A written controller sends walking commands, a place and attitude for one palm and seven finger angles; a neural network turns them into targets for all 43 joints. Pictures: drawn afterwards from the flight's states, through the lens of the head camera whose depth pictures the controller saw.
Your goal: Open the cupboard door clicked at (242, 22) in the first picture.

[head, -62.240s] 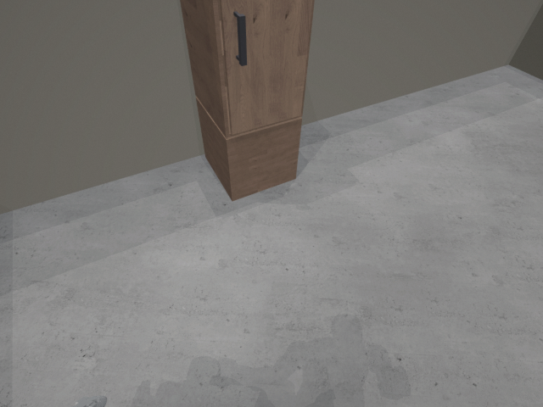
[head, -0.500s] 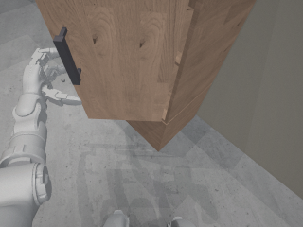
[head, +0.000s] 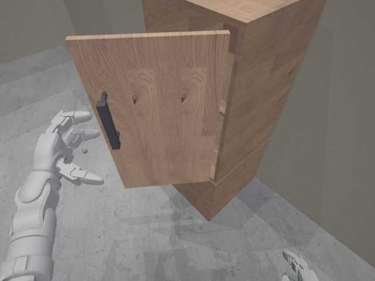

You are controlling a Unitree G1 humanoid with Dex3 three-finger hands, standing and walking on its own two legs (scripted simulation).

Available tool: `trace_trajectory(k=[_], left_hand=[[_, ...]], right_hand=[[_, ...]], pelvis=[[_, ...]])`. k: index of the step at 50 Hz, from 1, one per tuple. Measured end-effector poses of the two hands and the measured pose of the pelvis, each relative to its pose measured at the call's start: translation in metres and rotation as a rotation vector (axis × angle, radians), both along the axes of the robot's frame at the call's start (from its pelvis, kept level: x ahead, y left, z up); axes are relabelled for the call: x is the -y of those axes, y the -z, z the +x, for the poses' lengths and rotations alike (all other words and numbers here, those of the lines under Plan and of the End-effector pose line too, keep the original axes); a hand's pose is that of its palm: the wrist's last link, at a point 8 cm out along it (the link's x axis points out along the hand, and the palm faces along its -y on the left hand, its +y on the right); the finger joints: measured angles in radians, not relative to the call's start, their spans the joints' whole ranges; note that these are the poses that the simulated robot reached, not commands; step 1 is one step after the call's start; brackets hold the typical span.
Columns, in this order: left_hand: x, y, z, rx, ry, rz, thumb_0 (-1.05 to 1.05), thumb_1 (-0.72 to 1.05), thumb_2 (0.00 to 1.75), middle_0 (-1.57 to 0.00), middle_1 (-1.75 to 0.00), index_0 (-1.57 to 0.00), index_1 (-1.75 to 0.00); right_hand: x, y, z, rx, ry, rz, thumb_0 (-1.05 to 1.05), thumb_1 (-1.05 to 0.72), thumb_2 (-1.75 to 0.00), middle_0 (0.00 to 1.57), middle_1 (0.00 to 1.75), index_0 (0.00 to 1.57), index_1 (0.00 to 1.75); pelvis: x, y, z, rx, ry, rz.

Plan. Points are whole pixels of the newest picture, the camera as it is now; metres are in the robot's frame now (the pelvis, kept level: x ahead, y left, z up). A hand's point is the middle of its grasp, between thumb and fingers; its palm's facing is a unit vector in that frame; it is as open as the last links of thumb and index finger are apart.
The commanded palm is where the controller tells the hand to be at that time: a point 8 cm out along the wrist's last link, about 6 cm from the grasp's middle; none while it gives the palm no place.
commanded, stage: draw the hand back to the body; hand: left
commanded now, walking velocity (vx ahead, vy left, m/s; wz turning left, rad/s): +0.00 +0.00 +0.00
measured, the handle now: (110, 121) +0.48 +0.23 +0.06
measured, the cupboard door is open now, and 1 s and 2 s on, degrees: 53 53 53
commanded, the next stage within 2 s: step back with the hand held close in 1.08 s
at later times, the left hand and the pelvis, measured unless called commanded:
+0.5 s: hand (45, 185) +0.24 +0.24 +0.16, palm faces +0.40 -0.86 -0.32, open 10.4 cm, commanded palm +0.19 +0.28 +0.17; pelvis +0.00 -0.01 +0.03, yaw -1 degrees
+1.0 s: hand (21, 212) +0.19 +0.24 +0.18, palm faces +0.45 -0.81 -0.37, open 7.5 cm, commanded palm +0.14 +0.28 +0.19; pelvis +0.00 -0.02 +0.03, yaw -1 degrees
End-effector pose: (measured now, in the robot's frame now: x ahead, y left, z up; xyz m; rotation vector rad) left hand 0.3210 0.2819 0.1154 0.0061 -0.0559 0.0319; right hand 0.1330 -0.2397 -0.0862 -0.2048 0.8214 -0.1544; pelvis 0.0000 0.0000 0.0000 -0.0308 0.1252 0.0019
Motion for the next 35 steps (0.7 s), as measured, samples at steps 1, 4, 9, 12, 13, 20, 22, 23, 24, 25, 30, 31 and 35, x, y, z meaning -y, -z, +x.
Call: trace_trajectory(k=[1,4,9,12,13,20,22,23,24,25,30,31,35], left_hand=[[-0.001,-0.002,-0.005,-0.007,-0.003,-0.003,-0.01,-0.47,0.32,-0.27,-1.17,-0.27,-1.17],[-0.005,-0.010,-0.024,-0.038,-0.101,0.110,-0.01,-0.42,0.34,-0.28,-1.14,-0.28,-1.14],[-0.006,-0.016,-0.057,-0.075,-0.262,0.211,-0.01,-0.29,0.40,-0.28,-1.06,-0.28,-1.06],[-0.006,-0.020,-0.073,-0.078,-0.321,0.232,-0.01,-0.20,0.44,-0.27,-1.00,-0.28,-1.00],[-0.005,-0.022,-0.077,-0.075,-0.336,0.238,-0.01,-0.16,0.45,-0.27,-0.98,-0.28,-0.98],[-0.002,-0.043,-0.102,-0.025,-0.378,0.292,0.00,0.07,0.55,-0.26,-0.83,-0.26,-0.83],[-0.001,-0.048,-0.109,-0.016,-0.380,0.308,0.00,0.14,0.58,-0.25,-0.79,-0.26,-0.79],[-0.001,-0.051,-0.113,-0.012,-0.381,0.317,0.00,0.18,0.59,-0.25,-0.77,-0.26,-0.76],[-0.001,-0.053,-0.117,-0.009,-0.382,0.326,0.00,0.21,0.61,-0.25,-0.74,-0.25,-0.74],[0.000,-0.055,-0.121,-0.007,-0.384,0.335,0.00,0.25,0.62,-0.25,-0.72,-0.25,-0.72],[0.002,-0.064,-0.141,0.004,-0.393,0.378,0.00,0.42,0.70,-0.24,-0.61,-0.24,-0.61],[0.003,-0.066,-0.145,0.006,-0.395,0.386,0.00,0.45,0.71,-0.23,-0.59,-0.24,-0.58],[0.005,-0.076,-0.162,0.024,-0.401,0.422,0.01,0.59,0.77,-0.23,-0.50,-0.23,-0.49]], right_hand=[[-0.001,-0.004,0.007,0.026,-0.011,0.003,0.01,-0.90,-0.90,0.21,0.30,0.20,0.30],[-0.004,-0.016,0.025,0.088,-0.030,0.001,0.01,-0.90,-0.90,0.21,0.30,0.20,0.30],[-0.005,-0.031,0.041,0.130,-0.048,-0.012,0.00,-0.90,-0.90,0.21,0.30,0.20,0.30],[-0.005,-0.036,0.045,0.129,-0.060,-0.024,0.00,-0.90,-0.90,0.21,0.30,0.20,0.30],[-0.005,-0.037,0.045,0.127,-0.064,-0.028,0.00,-0.90,-0.90,0.21,0.30,0.20,0.30],[-0.004,-0.037,0.042,0.115,-0.070,-0.021,0.01,-0.90,-0.90,0.21,0.30,0.20,0.30],[-0.003,-0.036,0.040,0.109,-0.066,-0.013,0.01,-0.90,-0.90,0.21,0.30,0.20,0.30],[-0.003,-0.035,0.039,0.107,-0.063,-0.010,0.01,-0.90,-0.90,0.21,0.30,0.20,0.30],[-0.002,-0.034,0.038,0.104,-0.062,-0.007,0.01,-0.90,-0.90,0.21,0.30,0.20,0.30],[-0.001,-0.034,0.037,0.101,-0.060,-0.005,0.01,-0.90,-0.90,0.21,0.30,0.20,0.30],[0.002,-0.031,0.034,0.098,-0.056,0.000,0.01,-0.90,-0.90,0.21,0.30,0.20,0.30],[0.003,-0.031,0.034,0.099,-0.056,0.001,0.01,-0.90,-0.90,0.21,0.30,0.20,0.30],[0.004,-0.031,0.036,0.113,-0.057,0.001,0.01,-0.90,-0.90,0.21,0.30,0.20,0.30]], pelvis=[[0.001,-0.001,-0.001,0.007,-0.001,0.002],[0.003,-0.006,-0.003,0.039,0.003,0.009],[0.005,-0.016,-0.003,0.090,0.004,0.018],[0.007,-0.021,-0.003,0.119,0.002,0.022],[0.008,-0.022,-0.003,0.128,0.001,0.023],[0.011,-0.028,0.000,0.174,0.007,0.028],[0.012,-0.029,0.001,0.182,0.011,0.029],[0.012,-0.029,0.002,0.186,0.013,0.029],[0.013,-0.029,0.003,0.189,0.014,0.028],[0.013,-0.030,0.003,0.192,0.015,0.028],[0.015,-0.030,0.005,0.201,0.018,0.027],[0.015,-0.030,0.006,0.202,0.019,0.027],[0.016,-0.030,0.007,0.205,0.019,0.026]])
